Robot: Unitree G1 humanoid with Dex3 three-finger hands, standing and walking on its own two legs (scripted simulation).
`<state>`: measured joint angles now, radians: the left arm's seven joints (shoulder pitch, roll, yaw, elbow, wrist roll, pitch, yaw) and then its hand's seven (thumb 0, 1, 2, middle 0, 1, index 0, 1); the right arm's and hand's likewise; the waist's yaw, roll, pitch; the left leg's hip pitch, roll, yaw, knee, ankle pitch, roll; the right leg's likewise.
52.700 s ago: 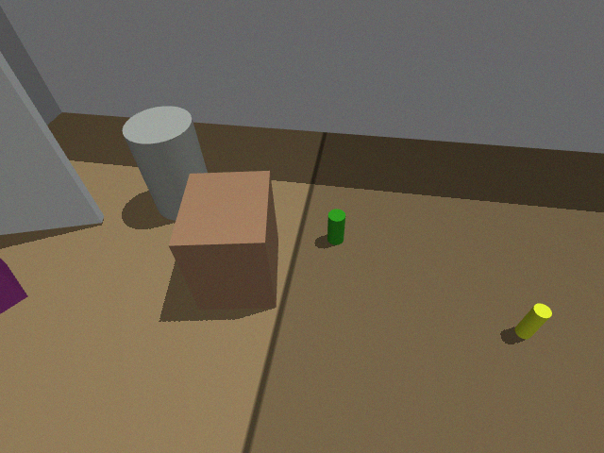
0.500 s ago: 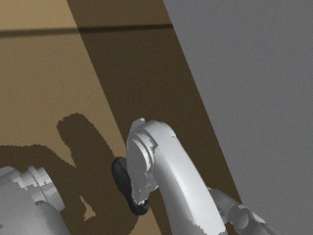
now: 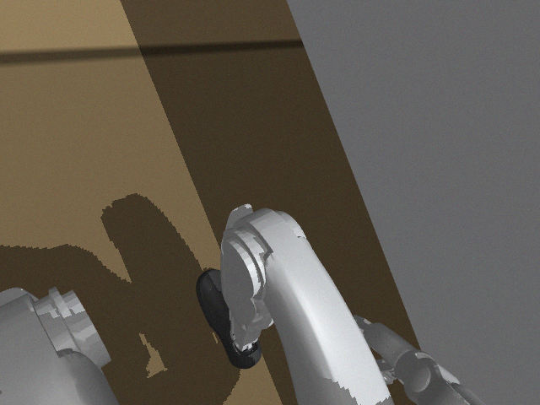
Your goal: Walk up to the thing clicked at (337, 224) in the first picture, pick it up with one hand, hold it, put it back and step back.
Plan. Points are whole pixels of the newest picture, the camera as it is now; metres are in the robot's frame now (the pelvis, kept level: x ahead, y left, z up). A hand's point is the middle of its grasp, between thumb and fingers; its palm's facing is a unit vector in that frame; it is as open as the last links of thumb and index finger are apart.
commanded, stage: rise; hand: left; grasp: from the side
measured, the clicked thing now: out of the picture +0.48 +0.28 -0.24
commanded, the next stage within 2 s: home in 0.14 s
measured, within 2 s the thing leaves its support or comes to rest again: neither
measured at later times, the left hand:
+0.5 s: hand out of the picture +0.47 +0.42 -0.04, palm faces +0.40 -0.83 -0.39, open 16.8 cm
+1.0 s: hand out of the picture +0.30 +0.33 +0.13, palm faces +0.29 -0.84 -0.45, open 16.8 cm
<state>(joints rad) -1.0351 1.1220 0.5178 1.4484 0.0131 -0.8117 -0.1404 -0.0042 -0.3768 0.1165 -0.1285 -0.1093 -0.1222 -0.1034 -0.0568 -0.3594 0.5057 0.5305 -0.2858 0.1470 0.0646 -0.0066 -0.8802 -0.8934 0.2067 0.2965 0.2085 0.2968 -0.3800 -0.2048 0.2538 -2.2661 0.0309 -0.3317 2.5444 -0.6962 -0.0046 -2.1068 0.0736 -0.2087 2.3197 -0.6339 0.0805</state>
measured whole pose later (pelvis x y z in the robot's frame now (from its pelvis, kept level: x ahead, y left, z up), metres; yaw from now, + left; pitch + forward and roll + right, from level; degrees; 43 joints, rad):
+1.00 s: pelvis +0.04 -0.01 +0.23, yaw +13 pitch +31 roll -4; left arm -0.19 0.44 0.21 0.52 0.06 0.03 0.09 0.00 -0.43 0.13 -0.08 -0.08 -0.08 -0.09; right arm 0.07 -0.25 0.02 0.52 0.03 0.09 -0.06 0.00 -0.90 -0.90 0.21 0.30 0.21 0.30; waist -0.07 0.01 -0.18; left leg -1.63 0.05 -0.07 1.73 -0.64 -0.02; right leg -1.58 0.00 -0.05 1.68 -0.64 0.01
